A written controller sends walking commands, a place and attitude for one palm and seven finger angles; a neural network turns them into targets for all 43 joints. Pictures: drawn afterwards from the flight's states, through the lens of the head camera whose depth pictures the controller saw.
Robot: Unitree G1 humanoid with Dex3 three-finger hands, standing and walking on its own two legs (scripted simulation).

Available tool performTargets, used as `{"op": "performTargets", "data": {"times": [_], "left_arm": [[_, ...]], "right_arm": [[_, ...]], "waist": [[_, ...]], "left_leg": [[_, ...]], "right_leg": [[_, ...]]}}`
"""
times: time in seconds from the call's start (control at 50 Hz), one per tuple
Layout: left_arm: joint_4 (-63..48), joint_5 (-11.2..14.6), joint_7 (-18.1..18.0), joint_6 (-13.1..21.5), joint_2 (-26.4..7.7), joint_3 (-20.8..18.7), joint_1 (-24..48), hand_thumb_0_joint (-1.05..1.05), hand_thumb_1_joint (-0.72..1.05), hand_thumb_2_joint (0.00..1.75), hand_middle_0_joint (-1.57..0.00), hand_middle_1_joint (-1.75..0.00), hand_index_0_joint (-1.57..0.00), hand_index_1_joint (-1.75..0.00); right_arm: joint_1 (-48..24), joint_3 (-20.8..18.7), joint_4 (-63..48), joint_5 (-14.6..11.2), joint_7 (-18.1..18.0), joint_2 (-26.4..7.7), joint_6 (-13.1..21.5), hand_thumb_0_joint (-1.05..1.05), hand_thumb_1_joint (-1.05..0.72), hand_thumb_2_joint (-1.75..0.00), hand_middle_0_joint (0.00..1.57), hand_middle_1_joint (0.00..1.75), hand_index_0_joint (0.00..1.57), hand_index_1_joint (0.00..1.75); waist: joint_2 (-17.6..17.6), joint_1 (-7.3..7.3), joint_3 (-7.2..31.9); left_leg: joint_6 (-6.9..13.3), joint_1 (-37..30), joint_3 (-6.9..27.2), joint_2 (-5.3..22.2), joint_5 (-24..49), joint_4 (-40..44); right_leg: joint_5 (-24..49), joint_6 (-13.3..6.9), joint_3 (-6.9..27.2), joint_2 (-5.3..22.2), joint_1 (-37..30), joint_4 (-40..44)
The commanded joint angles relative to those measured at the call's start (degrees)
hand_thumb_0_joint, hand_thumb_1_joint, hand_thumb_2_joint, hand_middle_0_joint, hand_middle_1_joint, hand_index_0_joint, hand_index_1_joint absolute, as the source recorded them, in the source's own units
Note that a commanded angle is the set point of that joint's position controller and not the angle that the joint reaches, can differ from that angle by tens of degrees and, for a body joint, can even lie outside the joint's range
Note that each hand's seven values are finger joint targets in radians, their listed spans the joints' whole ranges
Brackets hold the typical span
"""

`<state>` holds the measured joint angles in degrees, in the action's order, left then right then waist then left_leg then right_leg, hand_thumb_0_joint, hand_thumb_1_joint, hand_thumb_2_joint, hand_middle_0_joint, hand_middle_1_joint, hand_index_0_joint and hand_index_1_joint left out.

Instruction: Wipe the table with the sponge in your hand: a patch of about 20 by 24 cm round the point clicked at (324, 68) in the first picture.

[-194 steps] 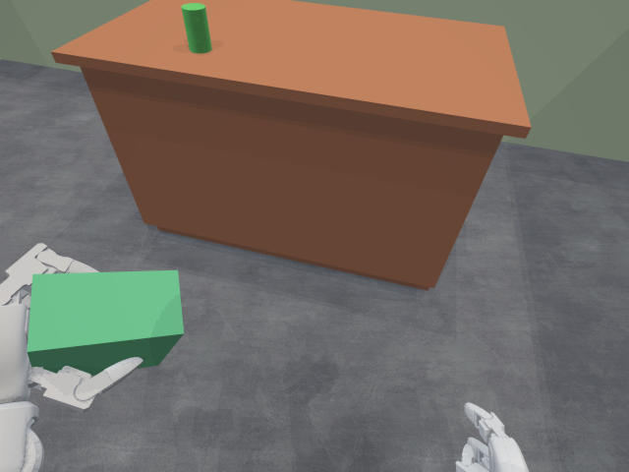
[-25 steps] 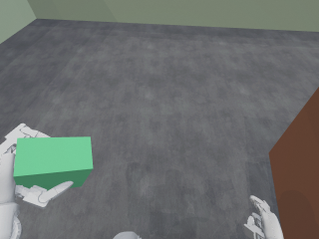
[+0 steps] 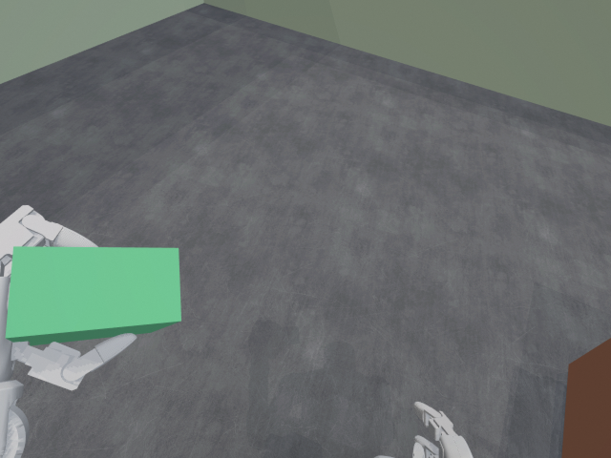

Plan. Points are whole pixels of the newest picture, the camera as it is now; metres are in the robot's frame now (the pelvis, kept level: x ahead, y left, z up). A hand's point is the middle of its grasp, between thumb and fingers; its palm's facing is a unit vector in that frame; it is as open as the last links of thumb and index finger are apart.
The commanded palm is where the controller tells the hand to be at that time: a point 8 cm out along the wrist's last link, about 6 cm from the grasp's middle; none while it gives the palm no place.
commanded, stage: walk to a spot facing it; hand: left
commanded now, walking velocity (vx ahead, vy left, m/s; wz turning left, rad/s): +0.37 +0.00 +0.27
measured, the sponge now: (119, 297) +0.22 +0.21 +0.17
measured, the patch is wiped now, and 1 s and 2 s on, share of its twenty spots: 0.00 0.00 0.00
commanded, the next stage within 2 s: turn to face it in 1.12 s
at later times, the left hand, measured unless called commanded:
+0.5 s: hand (80, 275) +0.24 +0.26 +0.16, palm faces +0.50 -0.71 -0.50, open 10.6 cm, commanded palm +0.18 +0.29 +0.17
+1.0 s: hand (87, 196) +0.34 +0.29 +0.17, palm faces +0.64 -0.60 -0.47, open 10.6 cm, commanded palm +0.30 +0.30 +0.17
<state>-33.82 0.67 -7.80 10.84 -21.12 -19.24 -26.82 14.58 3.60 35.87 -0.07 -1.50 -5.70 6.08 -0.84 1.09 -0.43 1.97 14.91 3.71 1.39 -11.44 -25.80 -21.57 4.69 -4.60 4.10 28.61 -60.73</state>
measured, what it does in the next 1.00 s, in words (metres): walks ahead: right foot, then left foot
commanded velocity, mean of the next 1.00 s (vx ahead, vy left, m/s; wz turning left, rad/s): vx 0.34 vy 0.00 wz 0.23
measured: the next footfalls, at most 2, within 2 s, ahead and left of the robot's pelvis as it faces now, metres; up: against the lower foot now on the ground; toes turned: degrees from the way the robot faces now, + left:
right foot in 0.16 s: +0.03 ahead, -0.13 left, +0.00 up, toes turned -6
left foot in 0.58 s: +0.19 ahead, +0.13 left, +0.00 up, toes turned +22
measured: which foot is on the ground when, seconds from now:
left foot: down 0.00-0.16, up 0.18-0.56, down 0.58-1.00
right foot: up 0.00-0.14, down 0.16-0.58, up 0.60-0.98, down 1.00-1.00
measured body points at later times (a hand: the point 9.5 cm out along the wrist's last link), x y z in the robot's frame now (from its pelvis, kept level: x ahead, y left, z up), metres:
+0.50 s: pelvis +0.07 -0.02 -0.01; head +0.12 -0.02 +0.44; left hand +0.21 +0.29 +0.19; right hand +0.26 -0.26 -0.11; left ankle +0.14 +0.13 -0.71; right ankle -0.01 -0.13 -0.75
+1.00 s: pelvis +0.21 -0.01 -0.02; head +0.23 -0.02 +0.43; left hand +0.30 +0.32 +0.19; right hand +0.43 -0.15 -0.12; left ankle +0.15 +0.12 -0.75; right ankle +0.27 -0.10 -0.75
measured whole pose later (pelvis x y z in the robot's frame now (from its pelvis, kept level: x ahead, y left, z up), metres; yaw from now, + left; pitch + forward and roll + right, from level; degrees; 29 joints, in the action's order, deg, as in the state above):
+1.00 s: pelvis +0.21 -0.01 -0.02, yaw +15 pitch +0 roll +0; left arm -26.5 0.9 -8.4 12.0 -21.4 -22.0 -25.8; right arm 12.6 1.5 35.6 -0.7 -3.5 -8.6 5.4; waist -3.1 3.4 -0.8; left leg -1.0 14.3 -5.3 5.0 -19.8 -34.0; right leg -16.6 1.9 -9.7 3.5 18.7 -32.7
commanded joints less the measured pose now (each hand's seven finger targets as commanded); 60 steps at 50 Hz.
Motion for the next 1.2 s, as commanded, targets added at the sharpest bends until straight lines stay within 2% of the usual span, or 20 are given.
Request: {"op": "performTargets", "data": {"times": [0.0,0.1,0.12,0.14,0.16,0.18,0.3,0.44,0.5,0.52,0.56,0.58,0.62,0.72,0.94,0.96,0.98,1.0,1.08,1.18], "left_arm": [[-7.2,1.1,-0.9,3.3,-7.4,-5.5,5.2,0.00,0.10,1.30,-1.20,-1.60,-1.20,-1.60],[-5.7,0.8,-0.7,1.8,-7.5,-4.7,6.8,0.00,0.10,1.30,-1.20,-1.60,-1.20,-1.60],[-6.6,0.5,-0.6,1.7,-8.0,-4.3,7.4,0.00,0.10,1.30,-1.20,-1.60,-1.20,-1.60],[-6.3,0.1,-0.9,1.4,-11.3,-6.3,7.4,0.00,0.10,1.30,-1.20,-1.60,-1.20,-1.60],[-7.3,1.0,-1.1,1.4,-13.6,-7.5,9.7,0.00,0.10,1.30,-1.20,-1.60,-1.20,-1.60],[-8.4,1.8,-1.3,2.3,-14.0,-8.7,11.2,0.00,0.10,1.30,-1.20,-1.60,-1.20,-1.60],[-7.2,1.4,-1.3,4.0,-12.2,-9.4,3.5,0.00,0.10,1.30,-1.20,-1.60,-1.20,-1.60],[-9.5,1.5,-3.6,4.0,-11.4,-10.8,1.5,0.00,0.10,1.30,-1.20,-1.60,-1.20,-1.60],[-10.5,1.6,-4.2,3.8,-9.6,-8.7,2.0,0.00,0.10,1.30,-1.20,-1.60,-1.20,-1.60],[-12.8,1.3,-4.2,4.8,-10.1,-8.9,3.1,0.00,0.10,1.30,-1.20,-1.60,-1.20,-1.60],[-14.2,1.2,-4.5,5.9,-10.6,-9.2,4.1,0.00,0.10,1.30,-1.20,-1.60,-1.20,-1.60],[-12.4,0.2,-4.2,5.8,-14.2,-10.5,8.0,0.00,0.10,1.30,-1.20,-1.60,-1.20,-1.60],[-10.9,0.9,-2.5,5.5,-15.2,-12.4,7.8,0.00,0.10,1.30,-1.20,-1.60,-1.20,-1.60],[-20.1,1.7,-1.8,7.0,-11.3,-11.7,-0.9,0.00,0.10,1.30,-1.20,-1.60,-1.20,-1.60],[0.7,0.5,-1.3,3.4,-6.2,-4.9,8.9,0.00,0.10,1.30,-1.20,-1.60,-1.20,-1.60],[0.2,0.1,-1.3,3.0,-7.0,-4.4,11.0,0.00,0.10,1.30,-1.20,-1.60,-1.20,-1.60],[-0.6,-0.5,-1.6,2.5,-9.9,-5.3,12.1,0.00,0.10,1.30,-1.20,-1.60,-1.20,-1.60],[-0.6,0.1,-1.8,1.8,-11.2,-6.1,11.6,0.00,0.10,1.30,-1.20,-1.60,-1.20,-1.60],[-10.2,0.5,-2.1,4.6,-12.9,-8.5,7.5,0.00,0.10,1.30,-1.20,-1.60,-1.20,-1.60],[-15.5,1.2,-3.3,5.6,-14.5,-14.1,-1.4,0.00,0.10,1.30,-1.20,-1.60,-1.20,-1.60]], "right_arm": [[-6.2,-5.3,-7.6,0.2,-2.0,-11.8,3.0,0.00,-0.90,-0.90,0.20,0.30,0.20,0.30],[-8.1,-4.6,-7.8,0.6,-2.0,-11.2,1.7,0.00,-0.90,-0.90,0.20,0.30,0.20,0.30],[-8.2,-4.3,-8.0,0.3,-1.8,-10.2,1.5,0.00,-0.90,-0.90,0.20,0.30,0.20,0.30],[-7.7,-4.5,-8.0,0.1,-1.6,-8.9,1.0,0.00,-0.90,-0.90,0.20,0.30,0.20,0.30],[-9.7,-5.1,-8.5,0.1,-2.1,-10.9,1.4,0.00,-0.90,-0.90,0.20,0.30,0.20,0.30],[-10.6,-5.1,-7.9,1.0,-2.4,-12.1,1.8,0.00,-0.90,-0.90,0.20,0.30,0.20,0.30],[-10.6,-6.0,-8.0,0.1,-2.7,-11.4,-0.5,0.00,-0.90,-0.90,0.20,0.30,0.20,0.30],[-7.2,-7.0,-11.6,-0.2,-2.3,-10.3,0.2,0.00,-0.90,-0.90,0.20,0.30,0.20,0.30],[-4.7,-7.9,-11.7,-0.2,-2.7,-10.9,-0.1,0.00,-0.90,-0.90,0.20,0.30,0.20,0.30],[-4.9,-8.0,-12.5,-0.3,-2.9,-11.2,-0.2,0.00,-0.90,-0.90,0.20,0.30,0.20,0.30],[-5.5,-7.6,-12.4,0.1,-2.2,-12.7,0.0,0.00,-0.90,-0.90,0.20,0.30,0.20,0.30],[-5.5,-7.4,-11.8,-0.1,-1.4,-13.1,0.2,0.00,-0.90,-0.90,0.20,0.30,0.20,0.30],[-7.4,-7.9,-10.1,-0.6,-1.5,-13.2,0.3,0.00,-0.90,-0.90,0.20,0.30,0.20,0.30],[-7.6,-6.8,-9.4,-0.8,-0.6,-10.9,2.7,0.00,-0.90,-0.90,0.20,0.30,0.20,0.30],[-7.0,-5.9,-7.4,-0.6,-3.3,-11.2,1.8,0.00,-0.90,-0.90,0.20,0.30,0.20,0.30],[-7.0,-5.6,-7.4,-0.9,-3.2,-10.2,1.3,0.00,-0.90,-0.90,0.20,0.30,0.20,0.30],[-7.8,-5.4,-8.4,-1.0,-3.1,-8.9,0.8,0.00,-0.90,-0.90,0.20,0.30,0.20,0.30],[-9.7,-5.1,-9.0,-0.8,-3.0,-10.3,1.0,0.00,-0.90,-0.90,0.20,0.30,0.20,0.30],[-11.0,-5.8,-8.0,-0.2,-2.1,-11.7,0.4,0.00,-0.90,-0.90,0.20,0.30,0.20,0.30],[-10.0,-6.3,-11.0,0.3,-2.0,-10.0,-1.5,0.00,-0.90,-0.90,0.20,0.30,0.20,0.30]], "waist": [[-13.0,-1.11,3.7],[-9.4,0.39,4.7],[-3.7,0.46,5.8],[11.2,0.61,6.5],[16.0,0.58,2.9],[9.1,0.20,1.4],[5.0,-0.88,-0.5],[13.4,1.51,3.2],[8.3,-1.88,10.8],[1.9,-2.76,14.1],[-17.3,-2.05,16.4],[-9.1,-2.81,11.4],[-6.7,-1.66,8.4],[-13.7,-0.25,8.3],[-5.9,-0.20,5.6],[1.9,-0.35,7.1],[18.6,-0.20,8.0],[18.4,0.61,6.5],[5.6,-0.24,0.8],[4.4,-0.28,5.2]], "left_leg": [[8.8,-1.5,12.2,10.5,-17.4,14.3],[5.5,8.5,9.2,7.4,-18.7,5.9],[3.5,15.3,5.8,4.7,-18.7,-3.4],[0.4,27.2,-0.8,-0.4,-19.7,-20.2],[-2.3,32.4,-2.7,-2.5,-19.4,-36.7],[-3.1,32.1,-1.1,-0.4,-15.5,-43.2],[-4.6,29.7,-6.1,3.3,-6.8,-41.0],[-2.3,15.4,-17.5,0.8,-6.4,-13.6],[-1.2,-3.9,-21.1,-4.2,1.6,-2.1],[0.3,-15.5,-16.9,-1.7,5.0,-1.4],[14.4,-27.5,23.7,22.9,26.6,2.3],[16.1,-21.5,26.9,24.6,23.2,5.2],[15.3,-11.6,21.9,23.3,6.6,7.3],[8.5,-2.3,1.9,14.7,1.5,9.9],[3.9,-0.9,-5.7,11.6,-1.3,-4.8],[2.7,3.5,-8.1,8.5,-3.3,-17.2],[-0.2,17.9,-11.3,1.1,-15.5,-34.7],[-1.4,26.1,-5.1,-1.5,-22.1,-45.2],[-3.7,26.1,-2.4,3.5,-11.0,-52.1],[-4.5,20.5,-8.7,4.5,-9.0,-31.9]], "right_leg": [[-4.5,-0.5,-3.1,-2.2,-4.0,12.7],[-3.1,-2.5,-4.4,-3.3,-24.5,37.9],[-2.6,-5.0,1.9,2.5,-31.5,42.7],[-10.1,-10.1,18.3,15.8,-38.3,48.4],[-10.5,-13.7,31.0,25.0,-33.6,51.4],[-3.3,-13.5,25.2,24.8,-29.6,50.6],[23.5,-10.6,2.4,16.3,-29.0,45.0],[42.7,-11.2,-2.9,15.2,-31.6,37.9],[44.0,-7.7,-8.9,12.6,-26.9,19.0],[36.4,-5.5,-9.6,10.2,-19.1,7.9],[-15.3,-3.2,-1.5,-1.6,4.4,-17.7],[-14.5,-4.2,4.0,-0.6,8.5,-21.2],[-9.6,-2.9,5.9,4.0,9.7,-20.0],[1.8,-2.1,0.5,4.0,3.2,-4.2],[3.9,-2.3,-7.1,-2.5,-17.3,33.6],[6.3,-4.6,-0.2,2.8,-23.2,38.3],[13.8,-10.4,21.7,16.4,-31.5,42.4],[19.1,-13.7,30.6,23.5,-32.8,44.0],[20.4,-13.2,13.9,20.3,-23.7,43.7],[41.2,-11.9,-0.2,17.4,-28.1,39.0]]}}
